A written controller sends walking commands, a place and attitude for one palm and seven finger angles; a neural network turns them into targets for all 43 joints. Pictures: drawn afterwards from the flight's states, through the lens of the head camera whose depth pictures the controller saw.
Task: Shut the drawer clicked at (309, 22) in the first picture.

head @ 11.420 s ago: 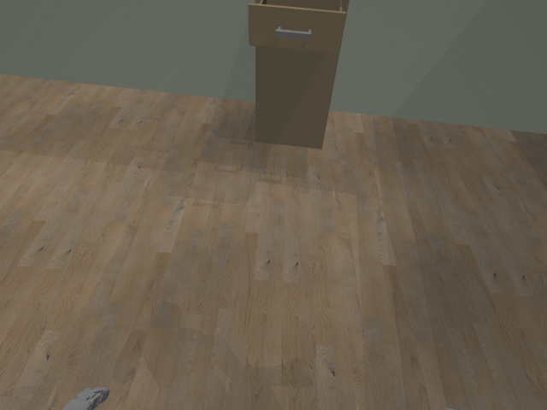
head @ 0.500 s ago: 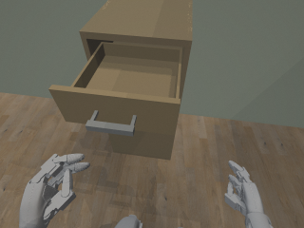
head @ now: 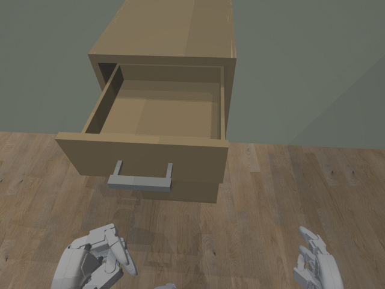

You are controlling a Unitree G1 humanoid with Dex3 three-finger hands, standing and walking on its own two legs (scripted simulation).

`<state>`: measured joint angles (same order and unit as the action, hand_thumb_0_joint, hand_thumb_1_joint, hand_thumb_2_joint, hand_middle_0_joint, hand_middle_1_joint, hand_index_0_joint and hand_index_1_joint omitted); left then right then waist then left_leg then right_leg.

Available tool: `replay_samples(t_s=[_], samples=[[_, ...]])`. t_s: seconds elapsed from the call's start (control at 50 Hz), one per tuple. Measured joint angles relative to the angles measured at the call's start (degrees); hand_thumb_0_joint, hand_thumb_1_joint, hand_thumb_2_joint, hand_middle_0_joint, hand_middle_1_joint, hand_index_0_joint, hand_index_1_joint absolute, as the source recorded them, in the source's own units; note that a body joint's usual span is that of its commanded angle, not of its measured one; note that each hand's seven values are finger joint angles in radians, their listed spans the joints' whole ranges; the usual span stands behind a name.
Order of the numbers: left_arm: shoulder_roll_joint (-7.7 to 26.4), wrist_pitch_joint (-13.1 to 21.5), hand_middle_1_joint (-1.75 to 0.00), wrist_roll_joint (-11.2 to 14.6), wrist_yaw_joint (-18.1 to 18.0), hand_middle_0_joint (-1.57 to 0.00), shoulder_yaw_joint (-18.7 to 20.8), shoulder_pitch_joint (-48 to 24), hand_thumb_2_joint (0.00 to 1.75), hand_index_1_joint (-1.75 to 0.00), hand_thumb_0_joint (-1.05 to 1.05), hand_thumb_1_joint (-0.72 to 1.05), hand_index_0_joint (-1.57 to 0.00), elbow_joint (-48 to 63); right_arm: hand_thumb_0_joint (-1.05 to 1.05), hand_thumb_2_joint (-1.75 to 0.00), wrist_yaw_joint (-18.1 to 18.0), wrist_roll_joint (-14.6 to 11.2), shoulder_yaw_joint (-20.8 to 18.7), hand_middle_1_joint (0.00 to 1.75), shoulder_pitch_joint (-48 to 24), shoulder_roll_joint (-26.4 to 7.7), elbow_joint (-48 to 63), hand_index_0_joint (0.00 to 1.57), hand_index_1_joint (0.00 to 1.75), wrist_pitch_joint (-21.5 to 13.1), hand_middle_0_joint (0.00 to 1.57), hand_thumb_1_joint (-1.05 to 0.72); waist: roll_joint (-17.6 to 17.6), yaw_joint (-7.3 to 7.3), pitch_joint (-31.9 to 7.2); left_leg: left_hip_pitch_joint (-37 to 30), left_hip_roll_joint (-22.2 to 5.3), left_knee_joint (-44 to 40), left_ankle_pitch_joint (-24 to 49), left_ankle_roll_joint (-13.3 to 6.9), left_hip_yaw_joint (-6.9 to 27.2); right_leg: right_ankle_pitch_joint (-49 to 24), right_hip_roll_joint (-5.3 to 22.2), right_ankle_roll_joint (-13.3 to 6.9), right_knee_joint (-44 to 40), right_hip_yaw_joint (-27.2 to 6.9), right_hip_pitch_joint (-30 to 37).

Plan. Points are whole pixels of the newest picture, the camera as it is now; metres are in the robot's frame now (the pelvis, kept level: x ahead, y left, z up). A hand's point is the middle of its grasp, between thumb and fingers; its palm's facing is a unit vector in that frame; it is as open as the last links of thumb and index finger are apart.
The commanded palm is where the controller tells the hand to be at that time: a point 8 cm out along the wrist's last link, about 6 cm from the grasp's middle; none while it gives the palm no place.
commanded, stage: raise the hand and make a fist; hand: left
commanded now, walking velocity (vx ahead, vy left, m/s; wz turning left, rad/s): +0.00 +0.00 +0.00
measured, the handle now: (142, 174) +0.34 +0.14 +0.05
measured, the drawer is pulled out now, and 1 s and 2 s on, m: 0.28 0.28 0.28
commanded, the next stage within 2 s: bring the fist close to the handle in 0.82 s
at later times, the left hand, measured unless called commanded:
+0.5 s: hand (94, 254) +0.15 +0.14 +0.15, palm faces +0.01 -1.00 -0.02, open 3.2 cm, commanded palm +0.11 +0.19 +0.15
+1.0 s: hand (124, 256) +0.15 +0.11 +0.14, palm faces -0.03 -1.00 -0.01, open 3.2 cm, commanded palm +0.12 +0.17 +0.14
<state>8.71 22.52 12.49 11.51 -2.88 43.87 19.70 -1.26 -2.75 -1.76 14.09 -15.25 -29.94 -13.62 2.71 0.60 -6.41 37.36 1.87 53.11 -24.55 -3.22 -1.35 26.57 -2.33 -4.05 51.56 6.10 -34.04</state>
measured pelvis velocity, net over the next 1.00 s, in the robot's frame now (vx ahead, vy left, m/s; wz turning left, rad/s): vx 0.01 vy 0.00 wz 0.00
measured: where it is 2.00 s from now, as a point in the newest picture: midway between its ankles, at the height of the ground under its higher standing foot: outside the picture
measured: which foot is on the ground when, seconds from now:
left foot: down 0.00-1.00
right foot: down 0.00-1.00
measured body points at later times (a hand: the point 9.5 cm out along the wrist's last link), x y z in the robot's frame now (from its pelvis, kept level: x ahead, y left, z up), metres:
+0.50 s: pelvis +0.00 +0.03 +0.01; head -0.02 +0.01 +0.46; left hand +0.15 +0.20 +0.15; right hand +0.19 -0.18 -0.04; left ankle +0.02 +0.08 -0.69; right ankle +0.00 -0.07 -0.69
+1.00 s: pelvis +0.01 +0.00 +0.01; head -0.01 -0.02 +0.46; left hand +0.15 +0.16 +0.14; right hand +0.20 -0.21 -0.04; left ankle +0.02 +0.08 -0.69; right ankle +0.00 -0.07 -0.69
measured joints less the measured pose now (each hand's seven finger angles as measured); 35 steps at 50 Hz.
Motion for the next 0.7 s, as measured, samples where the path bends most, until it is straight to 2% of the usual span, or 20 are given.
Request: replay_samples(t_s=[0.06,0.16,0.26,0.32,0.38,0.46,0.54,0.62,0.7], samples=[[1.2,-2.0,-1.35,-1.8,-2.7,-1.17,-1.3,-0.7,0.90,-1.35,0.01,0.90,-1.17,2.3,0.01,-0.90,0.0,0.2,0.7,0.30,-0.9,1.3,2.0,0.20,0.30,0.6,0.20,-0.90,-0.2,0.29,-0.5,-0.5,0.1,0.0,-0.1,-0.4,-0.4,0.0,0.2,0.3,0.1,-0.4,0.3],[0.5,-5.1,-1.45,-1.9,-7.2,-1.27,-0.5,-1.4,0.90,-1.46,0.02,0.90,-1.27,6.6,0.01,-0.90,0.8,0.1,2.8,0.30,-1.2,3.2,4.6,0.20,0.30,2.1,0.20,-0.90,0.2,0.61,-1.8,-2.4,0.3,-0.3,-0.3,-0.9,-0.6,-0.1,0.3,0.9,-0.6,-0.6,2.5],[-1.3,-9.6,-1.53,-3.7,-7.6,-1.34,-4.3,-1.2,0.90,-1.54,0.01,0.90,-1.34,10.6,0.01,-0.90,1.6,0.1,4.9,0.30,-0.7,3.4,5.9,0.20,0.30,3.0,0.20,-0.90,1.0,0.79,-2.0,-4.7,0.7,-1.0,-0.3,-1.6,-0.5,-0.3,0.6,1.6,-1.8,-0.6,5.0],[0.0,-12.7,-1.56,-5.5,-7.4,-1.36,-6.1,-1.0,0.90,-1.57,0.01,0.90,-1.37,12.2,0.01,-0.90,1.7,0.1,5.5,0.30,-0.2,3.4,6.4,0.20,0.30,4.2,0.20,-0.90,1.0,0.86,-1.3,-5.9,0.9,-1.7,0.0,-1.8,-0.7,-0.6,0.8,1.9,-2.4,-0.8,6.2],[1.6,-15.0,-1.58,-5.9,-8.3,-1.38,-5.7,-0.8,0.90,-1.58,0.01,0.90,-1.38,13.3,0.01,-0.90,1.7,0.1,5.8,0.30,0.3,3.3,6.8,0.20,0.30,5.2,0.20,-0.90,1.2,0.92,-0.7,-6.9,1.0,-2.5,0.4,-1.9,-1.1,-1.0,0.9,2.0,-2.9,-1.2,6.9],[2.1,-15.6,-1.59,-4.4,-9.9,-1.39,-3.3,-0.3,0.90,-1.59,0.01,0.90,-1.39,15.3,0.01,-0.90,1.7,-0.2,5.7,0.30,1.5,2.9,6.2,0.20,0.30,5.0,0.20,-0.90,1.3,1.01,-0.5,-7.8,1.0,-3.4,0.7,-1.9,-1.4,-1.3,0.9,2.1,-3.6,-1.6,7.7],[-0.1,-14.8,-1.59,-3.5,-9.9,-1.39,-3.0,-0.1,0.90,-1.60,0.01,0.90,-1.40,16.7,0.01,-0.90,2.0,-0.3,5.4,0.30,2.4,2.2,4.9,0.20,0.30,4.0,0.20,-0.90,1.2,0.62,-0.6,-8.2,1.0,-3.8,0.9,-1.9,-1.1,-1.5,0.8,2.1,-4.2,-1.4,8.3],[-0.9,-15.9,-1.60,-4.8,-8.9,-1.40,-5.0,-0.2,0.90,-1.60,0.01,0.90,-1.40,16.1,0.01,-0.90,1.9,-0.3,4.9,0.30,2.8,1.6,4.4,0.20,0.30,4.0,0.20,-0.90,0.7,0.13,-0.2,-8.5,1.0,-4.1,1.1,-1.8,-0.9,-1.6,0.8,1.9,-4.5,-1.1,8.5],[1.1,-17.2,-1.60,-5.9,-9.2,-1.40,-5.5,0.4,0.90,-1.60,0.01,0.90,-1.40,15.2,0.01,-0.90,1.7,-0.1,4.3,0.30,2.9,1.4,5.2,0.20,0.30,4.4,0.20,-0.90,0.5,-0.18,0.1,-8.6,0.8,-4.3,1.1,-1.5,-0.9,-1.5,0.7,1.6,-4.5,-1.2,8.5]])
